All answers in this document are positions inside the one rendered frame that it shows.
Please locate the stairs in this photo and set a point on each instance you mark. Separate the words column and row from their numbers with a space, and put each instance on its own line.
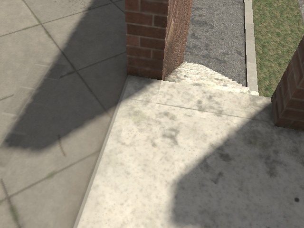
column 199, row 75

